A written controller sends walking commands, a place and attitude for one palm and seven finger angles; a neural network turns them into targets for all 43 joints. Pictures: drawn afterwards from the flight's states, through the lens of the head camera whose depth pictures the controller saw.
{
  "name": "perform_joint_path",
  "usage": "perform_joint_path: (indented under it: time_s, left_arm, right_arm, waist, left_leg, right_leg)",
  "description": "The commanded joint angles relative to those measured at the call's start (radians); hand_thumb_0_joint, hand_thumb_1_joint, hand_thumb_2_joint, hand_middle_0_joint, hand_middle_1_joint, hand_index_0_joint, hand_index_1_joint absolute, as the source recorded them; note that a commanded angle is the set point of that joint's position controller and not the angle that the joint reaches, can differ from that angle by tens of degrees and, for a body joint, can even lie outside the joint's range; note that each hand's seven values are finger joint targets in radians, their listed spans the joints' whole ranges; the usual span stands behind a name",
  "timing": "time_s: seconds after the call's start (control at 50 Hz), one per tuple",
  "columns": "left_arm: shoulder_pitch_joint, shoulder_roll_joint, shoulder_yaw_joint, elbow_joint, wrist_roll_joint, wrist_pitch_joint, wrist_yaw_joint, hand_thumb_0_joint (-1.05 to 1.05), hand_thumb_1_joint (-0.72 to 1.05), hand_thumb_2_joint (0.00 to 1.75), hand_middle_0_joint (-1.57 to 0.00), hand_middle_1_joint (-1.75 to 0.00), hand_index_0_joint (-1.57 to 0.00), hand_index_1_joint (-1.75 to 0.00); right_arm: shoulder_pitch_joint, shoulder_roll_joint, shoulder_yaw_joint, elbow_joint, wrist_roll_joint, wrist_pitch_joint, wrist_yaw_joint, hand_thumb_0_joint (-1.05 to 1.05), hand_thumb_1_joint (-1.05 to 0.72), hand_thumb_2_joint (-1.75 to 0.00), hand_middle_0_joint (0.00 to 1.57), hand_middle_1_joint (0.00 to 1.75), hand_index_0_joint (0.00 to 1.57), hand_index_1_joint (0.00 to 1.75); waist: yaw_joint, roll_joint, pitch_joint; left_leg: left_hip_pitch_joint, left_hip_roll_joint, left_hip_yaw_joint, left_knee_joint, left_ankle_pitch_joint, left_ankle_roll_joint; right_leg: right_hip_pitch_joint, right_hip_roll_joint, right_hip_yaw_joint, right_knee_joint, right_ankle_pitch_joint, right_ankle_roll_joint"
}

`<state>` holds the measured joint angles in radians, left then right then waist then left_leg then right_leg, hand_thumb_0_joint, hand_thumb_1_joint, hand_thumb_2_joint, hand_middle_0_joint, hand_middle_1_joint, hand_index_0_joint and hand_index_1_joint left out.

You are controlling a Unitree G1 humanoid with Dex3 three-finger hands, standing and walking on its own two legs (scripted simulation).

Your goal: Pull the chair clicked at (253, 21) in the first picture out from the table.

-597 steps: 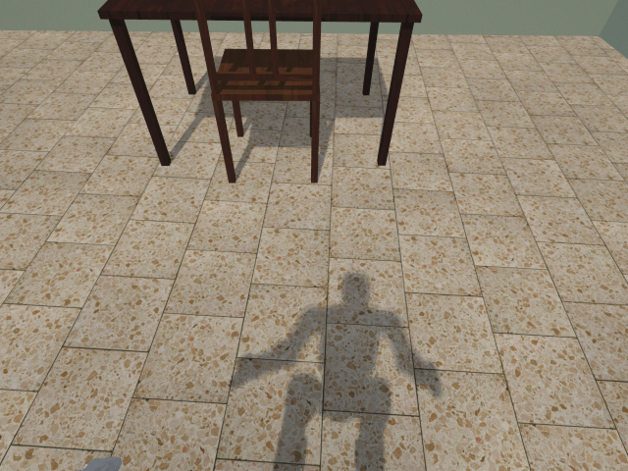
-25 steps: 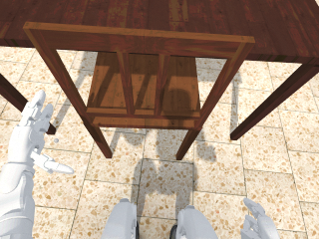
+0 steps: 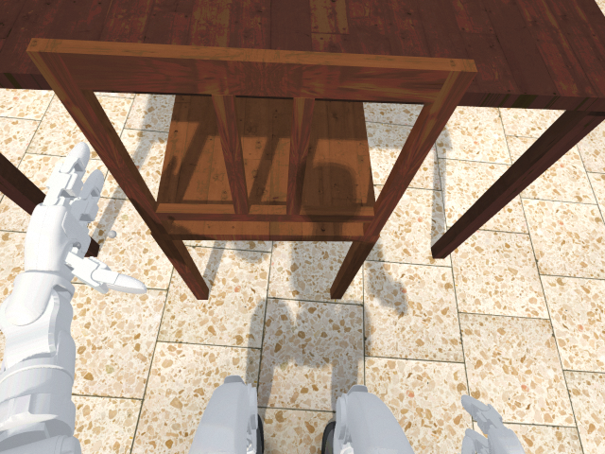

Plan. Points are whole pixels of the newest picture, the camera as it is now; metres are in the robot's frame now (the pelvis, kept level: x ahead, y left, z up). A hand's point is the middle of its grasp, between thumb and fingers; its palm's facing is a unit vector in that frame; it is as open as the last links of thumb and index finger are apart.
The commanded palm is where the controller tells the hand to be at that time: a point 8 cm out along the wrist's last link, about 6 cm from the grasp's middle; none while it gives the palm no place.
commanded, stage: push the fingers through the gap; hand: left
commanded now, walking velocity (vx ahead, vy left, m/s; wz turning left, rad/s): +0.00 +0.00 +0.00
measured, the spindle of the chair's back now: (234, 162) +0.49 +0.10 +0.02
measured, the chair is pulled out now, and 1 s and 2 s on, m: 0.00 0.00 0.00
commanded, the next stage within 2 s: hook a spindle and tug to test in 1.10 s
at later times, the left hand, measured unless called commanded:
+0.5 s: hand (118, 203) +0.42 +0.25 +0.01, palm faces +0.02 -1.00 -0.05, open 16.9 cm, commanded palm +0.41 +0.29 +0.02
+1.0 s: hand (125, 189) +0.45 +0.24 +0.01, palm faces +0.03 -1.00 -0.05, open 16.9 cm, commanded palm +0.42 +0.28 +0.02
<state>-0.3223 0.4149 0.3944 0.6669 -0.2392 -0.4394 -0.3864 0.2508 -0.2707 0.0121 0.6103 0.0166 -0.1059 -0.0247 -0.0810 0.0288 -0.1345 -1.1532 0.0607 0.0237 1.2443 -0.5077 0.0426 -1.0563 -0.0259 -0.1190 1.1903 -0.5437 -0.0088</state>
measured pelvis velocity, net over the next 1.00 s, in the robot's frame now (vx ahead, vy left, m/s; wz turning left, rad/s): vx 0.00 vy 0.00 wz -0.02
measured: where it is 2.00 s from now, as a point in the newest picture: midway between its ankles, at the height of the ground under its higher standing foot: outside the picture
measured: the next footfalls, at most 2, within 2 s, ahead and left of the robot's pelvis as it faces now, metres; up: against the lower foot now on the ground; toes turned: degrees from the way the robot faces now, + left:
none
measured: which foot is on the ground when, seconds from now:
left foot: down 0.00-1.00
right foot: down 0.00-1.00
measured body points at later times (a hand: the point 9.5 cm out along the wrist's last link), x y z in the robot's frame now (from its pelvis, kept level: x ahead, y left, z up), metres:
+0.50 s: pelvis +0.00 +0.00 +0.00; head +0.15 +0.03 +0.42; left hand +0.42 +0.30 +0.02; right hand +0.08 -0.27 -0.11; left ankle +0.04 +0.09 -0.63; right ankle +0.01 -0.12 -0.63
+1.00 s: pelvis +0.00 +0.00 -0.01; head +0.15 +0.03 +0.41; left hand +0.44 +0.30 +0.02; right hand +0.06 -0.27 -0.12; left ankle +0.04 +0.09 -0.63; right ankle +0.01 -0.12 -0.63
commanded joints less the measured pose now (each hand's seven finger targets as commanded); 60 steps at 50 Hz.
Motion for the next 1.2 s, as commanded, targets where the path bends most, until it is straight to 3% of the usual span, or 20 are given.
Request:
perform_joint_path:
  time_s: [0.0, 0.06, 0.1, 0.14, 0.24, 0.26, 0.36, 0.44, 0.48, 0.52, 0.58, 0.66, 0.72, 0.84, 0.94, 0.98, 1.06, 1.08, 1.16, 1.18]
  left_arm:
    - [-0.253, 0.231, 0.065, -0.171, -0.015, -0.072, 0.013, 0.00, -0.50, 0.30, -0.06, -0.08, -0.06, -0.08]
    - [-0.284, 0.240, 0.065, -0.159, -0.004, -0.084, 0.021, 0.00, -0.50, 0.30, -0.06, -0.08, -0.06, -0.08]
    - [-0.334, 0.251, 0.070, -0.121, 0.004, -0.087, 0.025, 0.00, -0.50, 0.30, -0.06, -0.08, -0.06, -0.08]
    - [-0.363, 0.287, 0.094, -0.098, 0.010, -0.095, 0.024, 0.00, -0.50, 0.30, -0.06, -0.08, -0.06, -0.08]
    - [-0.406, 0.302, 0.095, -0.060, 0.020, -0.098, 0.010, 0.00, -0.50, 0.30, -0.06, -0.08, -0.06, -0.08]
    - [-0.413, 0.297, 0.091, -0.069, 0.021, -0.099, 0.010, 0.00, -0.50, 0.30, -0.06, -0.08, -0.06, -0.08]
    - [-0.407, 0.303, 0.102, -0.016, 0.018, -0.082, 0.008, 0.00, -0.50, 0.30, -0.06, -0.08, -0.06, -0.08]
    - [-0.476, 0.294, 0.090, -0.016, 0.024, -0.094, 0.012, 0.00, -0.50, 0.30, -0.06, -0.08, -0.06, -0.08]
    - [-0.501, 0.332, 0.115, -0.011, 0.033, -0.104, 0.017, 0.00, -0.50, 0.30, -0.06, -0.08, -0.06, -0.08]
    - [-0.500, 0.315, 0.100, -0.002, 0.036, -0.107, 0.016, 0.00, -0.50, 0.30, -0.06, -0.08, -0.06, -0.08]
    - [-0.562, 0.296, 0.072, 0.032, 0.046, -0.108, 0.017, 0.00, -0.50, 0.30, -0.06, -0.08, -0.06, -0.08]
    - [-0.591, 0.359, 0.121, 0.091, 0.056, -0.107, 0.023, 0.00, -0.50, 0.30, -0.06, -0.08, -0.06, -0.08]
    - [-0.589, 0.329, 0.095, 0.081, 0.060, -0.112, 0.020, 0.00, -0.50, 0.30, -0.06, -0.08, -0.06, -0.08]
    - [-0.590, 0.345, 0.106, 0.088, 0.057, -0.105, 0.027, 0.00, -0.50, 0.30, -0.06, -0.08, -0.06, -0.08]
    - [-0.608, 0.363, 0.117, 0.057, 0.059, -0.116, 0.033, 0.00, -0.50, 0.30, -0.06, -0.08, -0.06, -0.08]
    - [-0.591, 0.352, 0.110, 0.025, 0.061, -0.121, 0.032, 0.00, -0.50, 0.30, -0.06, -0.08, -0.06, -0.08]
    - [-0.564, 0.314, 0.086, 0.059, 0.052, -0.104, 0.027, 0.00, -0.50, 0.30, -0.06, -0.08, -0.06, -0.08]
    - [-0.566, 0.339, 0.108, 0.070, 0.050, -0.101, 0.028, 0.00, -0.50, 0.30, -0.06, -0.08, -0.06, -0.08]
    - [-0.563, 0.346, 0.111, 0.070, 0.056, -0.105, 0.024, 0.00, -0.50, 0.30, -0.06, -0.08, -0.06, -0.08]
    - [-0.597, 0.325, 0.089, 0.060, 0.053, -0.111, 0.024, 0.00, -0.50, 0.30, -0.06, -0.08, -0.06, -0.08]
  right_arm:
    - [0.086, -0.178, -0.072, -0.080, -0.001, -0.026, -0.012, 0.00, -0.90, -0.90, 0.20, 0.30, 0.20, 0.30]
    - [0.093, -0.177, -0.071, -0.075, -0.004, -0.019, -0.009, 0.00, -0.90, -0.90, 0.20, 0.30, 0.20, 0.30]
    - [0.099, -0.180, -0.070, -0.066, -0.005, -0.012, -0.012, 0.00, -0.90, -0.90, 0.20, 0.30, 0.20, 0.30]
    - [0.105, -0.184, -0.068, -0.060, -0.007, -0.007, -0.014, 0.00, -0.90, -0.90, 0.20, 0.30, 0.20, 0.30]
    - [0.120, -0.186, -0.067, -0.060, -0.010, 0.008, -0.010, 0.00, -0.90, -0.90, 0.20, 0.30, 0.20, 0.30]
    - [0.122, -0.185, -0.068, -0.059, -0.012, 0.011, -0.008, 0.00, -0.90, -0.90, 0.20, 0.30, 0.20, 0.30]
    - [0.132, -0.187, -0.068, -0.056, -0.010, 0.028, -0.003, 0.00, -0.90, -0.90, 0.20, 0.30, 0.20, 0.30]
    - [0.138, -0.185, -0.067, -0.057, -0.014, 0.035, -0.001, 0.00, -0.90, -0.90, 0.20, 0.30, 0.20, 0.30]
    - [0.147, -0.190, -0.070, -0.048, -0.016, 0.041, -0.002, 0.00, -0.90, -0.90, 0.20, 0.30, 0.20, 0.30]
    - [0.145, -0.185, -0.067, -0.052, -0.018, 0.046, 0.002, 0.00, -0.90, -0.90, 0.20, 0.30, 0.20, 0.30]
    - [0.150, -0.189, -0.066, -0.042, -0.018, 0.055, 0.002, 0.00, -0.90, -0.90, 0.20, 0.30, 0.20, 0.30]
    - [0.162, -0.195, -0.062, -0.037, -0.022, 0.067, 0.000, 0.00, -0.90, -0.90, 0.20, 0.30, 0.20, 0.30]
    - [0.160, -0.190, -0.064, -0.047, -0.022, 0.076, 0.005, 0.00, -0.90, -0.90, 0.20, 0.30, 0.20, 0.30]
    - [0.163, -0.192, -0.060, -0.053, -0.020, 0.092, 0.007, 0.00, -0.90, -0.90, 0.20, 0.30, 0.20, 0.30]
    - [0.168, -0.192, -0.061, -0.050, -0.021, 0.095, 0.007, 0.00, -0.90, -0.90, 0.20, 0.30, 0.20, 0.30]
    - [0.167, -0.188, -0.064, -0.053, -0.024, 0.094, 0.010, 0.00, -0.90, -0.90, 0.20, 0.30, 0.20, 0.30]
    - [0.163, -0.185, -0.063, -0.046, -0.019, 0.097, 0.012, 0.00, -0.90, -0.90, 0.20, 0.30, 0.20, 0.30]
    - [0.168, -0.190, -0.064, -0.044, -0.018, 0.097, 0.009, 0.00, -0.90, -0.90, 0.20, 0.30, 0.20, 0.30]
    - [0.166, -0.189, -0.062, -0.046, -0.019, 0.096, 0.007, 0.00, -0.90, -0.90, 0.20, 0.30, 0.20, 0.30]
    - [0.163, -0.187, -0.063, -0.044, -0.018, 0.095, 0.006, 0.00, -0.90, -0.90, 0.20, 0.30, 0.20, 0.30]
  waist:
    - [-0.001, 0.087, -0.429]
    - [-0.002, 0.112, -0.432]
    - [-0.015, 0.086, -0.414]
    - [-0.011, 0.088, -0.423]
    - [-0.014, 0.120, -0.455]
    - [-0.012, 0.148, -0.473]
    - [-0.018, 0.105, -0.458]
    - [-0.025, 0.120, -0.464]
    - [-0.025, 0.124, -0.479]
    - [-0.023, 0.141, -0.483]
    - [-0.044, 0.129, -0.464]
    - [-0.036, 0.126, -0.462]
    - [-0.034, 0.142, -0.492]
    - [-0.038, 0.121, -0.481]
    - [-0.040, 0.140, -0.498]
    - [-0.030, 0.173, -0.535]
    - [-0.045, 0.134, -0.479]
    - [-0.041, 0.120, -0.470]
    - [-0.037, 0.135, -0.472]
    - [-0.051, 0.127, -0.464]
  left_leg:
    - [0.421, -0.023, -0.099, -0.149, 0.345, -0.016]
    - [0.423, -0.025, -0.096, -0.146, 0.347, -0.016]
    - [0.408, -0.022, -0.099, -0.143, 0.327, -0.015]
    - [0.391, -0.023, -0.096, -0.133, 0.320, -0.012]
    - [0.429, -0.021, -0.100, -0.127, 0.371, -0.013]
    - [0.454, -0.020, -0.103, -0.128, 0.393, -0.016]
    - [0.424, -0.020, -0.100, -0.125, 0.395, -0.013]
    - [0.434, -0.021, -0.104, -0.118, 0.394, -0.011]
    - [0.446, -0.018, -0.108, -0.116, 0.399, -0.014]
    - [0.453, -0.020, -0.106, -0.116, 0.404, -0.016]
    - [0.454, -0.016, -0.117, -0.114, 0.385, -0.015]
    - [0.422, -0.019, -0.115, -0.104, 0.374, -0.013]
    - [0.453, -0.019, -0.118, -0.108, 0.384, -0.016]
    - [0.429, -0.019, -0.119, -0.109, 0.373, -0.011]
    - [0.452, -0.017, -0.117, -0.108, 0.390, -0.011]
    - [0.488, -0.018, -0.121, -0.110, 0.428, -0.016]
    - [0.456, -0.017, -0.114, -0.113, 0.401, -0.012]
    - [0.439, -0.017, -0.114, -0.113, 0.389, -0.012]
    - [0.438, -0.018, -0.110, -0.110, 0.396, -0.012]
    - [0.446, -0.017, -0.113, -0.110, 0.391, -0.011]
  right_leg:
    - [0.111, 0.043, 0.053, -0.147, 0.240, -0.014]
    - [0.107, 0.043, 0.057, -0.147, 0.240, -0.014]
    - [0.092, 0.044, 0.054, -0.145, 0.226, -0.013]
    - [0.102, 0.045, 0.059, -0.140, 0.223, -0.015]
    - [0.089, 0.047, 0.055, -0.132, 0.254, -0.018]
    - [0.082, 0.046, 0.055, -0.132, 0.264, -0.018]
    - [0.096, 0.048, 0.056, -0.137, 0.282, -0.014]
    - [0.070, 0.049, 0.054, -0.131, 0.270, -0.015]
    - [0.068, 0.050, 0.054, -0.129, 0.271, -0.015]
    - [0.066, 0.050, 0.055, -0.129, 0.272, -0.016]
    - [0.024, 0.051, 0.049, -0.126, 0.245, -0.015]
    - [0.032, 0.052, 0.052, -0.119, 0.242, -0.017]
    - [0.029, 0.053, 0.049, -0.122, 0.241, -0.017]
    - [0.034, 0.055, 0.050, -0.121, 0.238, -0.016]
    - [0.036, 0.057, 0.052, -0.123, 0.252, -0.016]
    - [0.045, 0.054, 0.051, -0.121, 0.272, -0.017]
    - [0.041, 0.055, 0.052, -0.135, 0.267, -0.014]
    - [0.050, 0.056, 0.052, -0.133, 0.263, -0.015]
    - [0.049, 0.055, 0.054, -0.127, 0.267, -0.017]
    - [0.033, 0.056, 0.053, -0.131, 0.262, -0.014]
